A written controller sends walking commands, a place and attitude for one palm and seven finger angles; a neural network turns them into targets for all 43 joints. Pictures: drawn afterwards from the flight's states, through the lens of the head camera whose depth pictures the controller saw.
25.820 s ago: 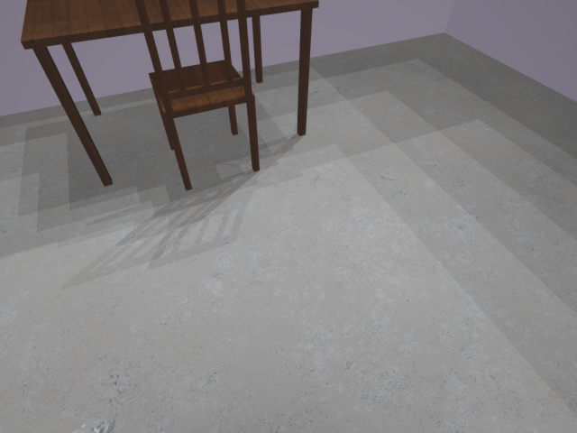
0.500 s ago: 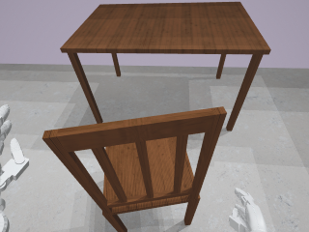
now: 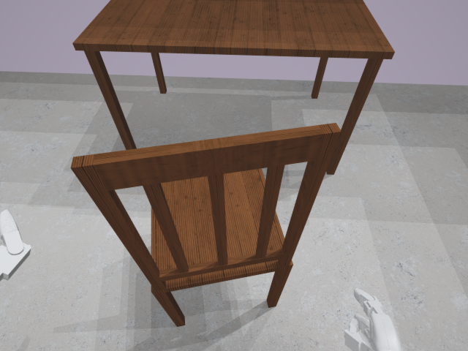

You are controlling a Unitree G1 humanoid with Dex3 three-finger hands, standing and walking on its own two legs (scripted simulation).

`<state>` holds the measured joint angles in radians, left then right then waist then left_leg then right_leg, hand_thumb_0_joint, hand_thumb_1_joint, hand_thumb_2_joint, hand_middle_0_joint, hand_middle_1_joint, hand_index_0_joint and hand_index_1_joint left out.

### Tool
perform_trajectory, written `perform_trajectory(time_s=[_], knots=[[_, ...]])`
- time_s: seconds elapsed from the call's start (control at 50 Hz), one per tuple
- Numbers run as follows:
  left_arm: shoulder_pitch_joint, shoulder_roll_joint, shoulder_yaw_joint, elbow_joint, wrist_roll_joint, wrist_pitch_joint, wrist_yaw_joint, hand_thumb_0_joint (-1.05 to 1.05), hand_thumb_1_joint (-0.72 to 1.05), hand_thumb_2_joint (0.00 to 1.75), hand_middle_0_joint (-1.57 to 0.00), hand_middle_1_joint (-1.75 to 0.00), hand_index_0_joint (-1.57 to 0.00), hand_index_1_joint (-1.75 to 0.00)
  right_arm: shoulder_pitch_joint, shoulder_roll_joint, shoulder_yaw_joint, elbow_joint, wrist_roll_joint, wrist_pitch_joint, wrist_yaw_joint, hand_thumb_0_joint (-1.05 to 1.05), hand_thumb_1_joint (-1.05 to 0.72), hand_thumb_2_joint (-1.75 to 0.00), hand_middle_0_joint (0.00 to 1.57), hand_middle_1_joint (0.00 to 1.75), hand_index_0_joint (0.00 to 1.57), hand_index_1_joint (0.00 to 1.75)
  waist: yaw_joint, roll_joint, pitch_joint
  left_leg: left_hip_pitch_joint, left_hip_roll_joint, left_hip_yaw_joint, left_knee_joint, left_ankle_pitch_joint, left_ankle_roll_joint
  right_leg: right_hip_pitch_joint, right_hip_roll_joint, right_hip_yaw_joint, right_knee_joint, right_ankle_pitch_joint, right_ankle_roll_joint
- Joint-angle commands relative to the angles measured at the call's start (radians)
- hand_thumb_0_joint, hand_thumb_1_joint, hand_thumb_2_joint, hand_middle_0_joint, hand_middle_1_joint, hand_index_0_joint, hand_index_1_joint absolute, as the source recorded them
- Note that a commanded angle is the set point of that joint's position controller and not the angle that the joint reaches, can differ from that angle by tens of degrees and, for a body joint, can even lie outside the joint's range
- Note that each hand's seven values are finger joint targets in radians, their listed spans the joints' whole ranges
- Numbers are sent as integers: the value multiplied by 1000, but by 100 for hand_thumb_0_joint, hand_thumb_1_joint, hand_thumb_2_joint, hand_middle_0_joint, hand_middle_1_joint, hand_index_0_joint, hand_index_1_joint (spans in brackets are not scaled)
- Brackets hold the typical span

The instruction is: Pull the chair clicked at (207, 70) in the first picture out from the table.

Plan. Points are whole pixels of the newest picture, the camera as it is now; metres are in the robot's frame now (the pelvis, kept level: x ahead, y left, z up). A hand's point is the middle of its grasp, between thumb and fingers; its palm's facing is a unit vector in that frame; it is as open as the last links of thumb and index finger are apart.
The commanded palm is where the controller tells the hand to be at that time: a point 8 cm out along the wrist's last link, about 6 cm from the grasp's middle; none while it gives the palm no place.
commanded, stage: step back with the hand held close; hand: left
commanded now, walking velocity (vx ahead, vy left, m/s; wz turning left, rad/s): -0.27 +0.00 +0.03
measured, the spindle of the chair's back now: (219, 227) +0.36 +0.06 -0.05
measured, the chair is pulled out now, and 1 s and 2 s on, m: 0.57 0.57 0.57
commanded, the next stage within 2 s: stop stepping back and stand still in 1.32 s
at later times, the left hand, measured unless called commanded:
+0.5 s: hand (15, 258) +0.19 +0.27 +0.17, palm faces +0.46 -0.72 -0.51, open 7.4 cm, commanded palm +0.11 +0.30 +0.18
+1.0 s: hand out of the picture +0.17 +0.27 +0.17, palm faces +0.46 -0.73 -0.50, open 7.4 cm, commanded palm +0.10 +0.31 +0.18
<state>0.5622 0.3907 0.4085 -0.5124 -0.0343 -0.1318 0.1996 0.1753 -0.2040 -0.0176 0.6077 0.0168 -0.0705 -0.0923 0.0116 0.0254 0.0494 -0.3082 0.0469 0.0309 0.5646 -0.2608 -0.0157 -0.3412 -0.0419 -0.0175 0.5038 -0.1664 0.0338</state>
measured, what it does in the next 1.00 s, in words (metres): stands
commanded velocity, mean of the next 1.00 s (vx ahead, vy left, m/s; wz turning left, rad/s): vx -0.38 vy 0.00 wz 0.00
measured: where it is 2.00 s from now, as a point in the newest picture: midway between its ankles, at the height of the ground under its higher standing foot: outside the picture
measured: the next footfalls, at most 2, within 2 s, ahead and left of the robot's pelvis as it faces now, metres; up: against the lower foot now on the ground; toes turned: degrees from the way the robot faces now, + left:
right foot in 1.16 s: -0.07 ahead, -0.16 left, +0.00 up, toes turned -2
left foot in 1.44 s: -0.12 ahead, +0.09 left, +0.00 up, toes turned -2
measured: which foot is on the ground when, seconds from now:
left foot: down 0.00-1.00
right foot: down 0.00-0.98, up 1.00-1.00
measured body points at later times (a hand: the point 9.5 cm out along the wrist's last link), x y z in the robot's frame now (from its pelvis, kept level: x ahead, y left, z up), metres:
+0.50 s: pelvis -0.02 +0.00 -0.01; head +0.02 +0.01 +0.44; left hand +0.16 +0.30 +0.19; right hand +0.15 -0.24 -0.10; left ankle +0.02 +0.13 -0.73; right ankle +0.06 -0.14 -0.73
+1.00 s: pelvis -0.04 +0.00 -0.01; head +0.00 +0.03 +0.44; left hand +0.14 +0.31 +0.20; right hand +0.14 -0.24 -0.09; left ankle +0.01 +0.12 -0.73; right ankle +0.05 -0.14 -0.73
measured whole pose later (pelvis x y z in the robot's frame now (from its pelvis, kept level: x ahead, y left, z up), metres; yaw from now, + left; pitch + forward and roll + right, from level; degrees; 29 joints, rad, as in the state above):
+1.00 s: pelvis -0.04 +0.00 -0.01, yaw +1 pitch +1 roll -2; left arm 0.56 0.44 0.48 -0.57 0.00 -0.26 0.20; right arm 0.16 -0.20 -0.03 0.66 -0.01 -0.12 -0.08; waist -0.01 -0.02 0.05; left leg -0.43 0.03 -0.03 0.66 -0.24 0.00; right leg -0.46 -0.03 -0.03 0.61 -0.23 0.02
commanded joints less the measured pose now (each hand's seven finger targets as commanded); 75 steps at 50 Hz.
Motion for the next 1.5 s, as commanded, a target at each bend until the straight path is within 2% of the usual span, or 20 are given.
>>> perform_trajectory(time_s=[0.0, 0.2, 0.46, 0.66, 0.74, 0.8, 0.84, 0.9, 0.96, 1.02, 1.08, 1.18, 1.22, 1.28, 1.3, 1.34, 1.38, 1.42, 1.44, 1.48], knots=[[-49, 205, 147, -214, 6, -69, 26, 0, 90, 90, -20, -30, -20, -30, -82, -127, -39, -166, -4, -59, -15, 0, -90, -90, 20, 30, 20, 30, -5, 6, -92, -100, 58, -84, -152, -211, 40, 72, -73, 114, -129, -185, -41], [-42, 196, 159, -222, 16, -97, 30, 0, 90, 90, -20, -30, -20, -30, -68, -135, -42, -166, -5, -95, -10, 0, -90, -90, 20, 30, 20, 30, -4, 74, -102, -233, 96, -122, -193, -256, 58, 167, -43, 83, -22, -115, -30], [-5, 240, 213, -223, 17, -131, 38, 0, 90, 90, -20, -30, -20, -30, -71, -130, -63, -115, -16, -98, -3, 0, -90, -90, 20, 30, 20, 30, -11, -22, -171, -139, 51, -98, -62, -118, 37, 82, -105, 141, -84, -23, -77], [3, 232, 235, -247, 23, -158, 26, 0, 90, 90, -20, -30, -20, -30, -87, -131, -66, -125, -9, -121, -12, 0, -90, -90, 20, 30, 20, 30, -8, 148, -188, -365, 171, -162, -163, -76, 88, 292, -19, 28, 206, 148, -30], [-35, 218, 212, -289, 13, -175, 14, 0, 90, 90, -20, -30, -20, -30, -52, -123, -66, -124, -15, -137, -4, 0, -90, -90, 20, 30, 20, 30, -16, 49, -180, -328, 82, -105, -24, -190, 55, 186, -84, 129, 114, 151, -74], [-51, 239, 203, -265, 11, -168, 24, 0, 90, 90, -20, -30, -20, -30, -27, -113, -70, -90, -28, -123, 5, 0, -90, -90, 20, 30, 20, 30, -24, -152, -182, -103, -41, -49, 204, -254, 4, -54, -244, 303, -203, -91, -157], [-49, 242, 205, -243, 19, -158, 30, 0, 90, 90, -20, -30, -20, -30, -53, -101, -57, -80, -35, -105, 13, 0, -90, -90, 20, 30, 20, 30, -23, -187, -193, -24, -42, -58, 217, -167, 7, -75, -265, 254, -225, -110, -165], [-7, 231, 216, -230, 16, -169, 25, 0, 90, 90, -20, -30, -20, -30, -75, -117, -58, -87, -31, -89, 5, 0, -90, -90, 20, 30, 20, 30, -21, -79, -179, -58, 44, -154, -68, -111, 44, -16, -129, 122, -104, -120, -94], [-16, 226, 227, -245, 33, -187, 16, 0, 90, 90, -20, -30, -20, -30, -105, -145, -60, -125, -16, -115, -6, 0, -90, -90, 20, 30, 20, 30, -27, 296, -123, -477, 282, -327, -363, -411, 144, 277, 49, -4, 318, -176, -15], [-14, 198, 180, -281, 9, -193, -5, 0, 90, 90, -20, -30, -20, -30, -54, -139, -67, -109, -21, -146, 6, 0, -90, -90, 20, 30, 20, 30, -12, 151, -132, -220, 248, -265, -175, 153, 129, 109, 21, 19, 249, -166, -42], [0, 191, 158, -298, -4, -214, -18, 0, 90, 90, -20, -30, -20, -30, -35, -130, -55, -59, -42, -175, 20, 0, -90, -90, 20, 30, 20, 30, -9, 241, -155, 10, 246, -262, -144, 488, 141, 39, 17, 5, 103, -203, -41], [-41, 219, 167, -315, -2, -240, -35, 0, 90, 90, -20, -30, -20, -30, -56, -135, -50, -38, -51, -177, 39, 0, -90, -90, 20, 30, 20, 30, 1, 243, -259, 194, 203, -214, -48, 665, 92, 118, 32, -9, -143, 24, -44], [13, 246, 202, -313, -15, -238, -51, 0, 90, 90, -20, -30, -20, -30, -69, -137, -69, -71, -29, -161, 41, 0, -90, -90, 20, 30, 20, 30, 11, 82, -326, 155, 125, -119, 46, 492, 41, 173, -8, 1, -129, 226, -63], [114, 277, 243, -235, -33, -211, -40, 0, 90, 90, -20, -30, -20, -30, -80, -104, -73, -108, -1, -106, 29, 0, -90, -90, 20, 30, 20, 30, -15, -184, -288, -45, -50, -46, 323, -112, -21, 113, -307, 240, -172, 501, -208], [114, 274, 255, -196, -30, -193, -28, 0, 90, 90, -20, -30, -20, -30, -115, -82, -67, -116, -2, -91, 23, 0, -90, -90, 20, 30, 20, 30, -11, -180, -238, -134, -49, -96, 390, -207, -16, 126, -332, 237, -167, 546, -231], [122, 239, 243, -145, -10, -170, -12, 0, 90, 90, -20, -30, -20, -30, -142, -54, -33, -113, -11, -69, 10, 0, -90, -90, 20, 30, 20, 30, -25, -166, -210, -167, -22, -110, 242, -209, -15, 210, -266, 126, -88, 666, -189], [101, 231, 227, -138, -8, -173, -6, 0, 90, 90, -20, -30, -20, -30, -133, -59, -24, -110, -12, -60, -7, 0, -90, -90, 20, 30, 20, 30, -31, -165, -188, -91, -17, -78, -95, 27, -7, 244, -171, 44, 1, 612, -109], [120, 217, 194, -186, -21, -171, -13, 0, 90, 90, -20, -30, -20, -30, -99, -110, -63, -119, -6, -63, -6, 0, -90, -90, 20, 30, 20, 30, -16, -6, -238, 96, 155, -195, -207, 599, 55, 160, -38, -3, 102, 240, -24], [144, 204, 165, -208, -33, -167, -32, 0, 90, 90, -20, -30, -20, -30, -63, -135, -77, -134, 10, -71, 10, 0, -90, -90, 20, 30, 20, 30, -14, 63, -275, 186, 217, -199, -190, 625, 75, 88, -23, 27, 131, -99, -29], [120, 218, 160, -252, -33, -138, -26, 0, 90, 90, -20, -30, -20, -30, -81, -106, -54, -138, -18, -91, 17, 0, -90, -90, 20, 30, 20, 30, -14, 268, -239, 113, 241, -263, -208, 541, 126, 50, -15, 18, 152, -294, -12]])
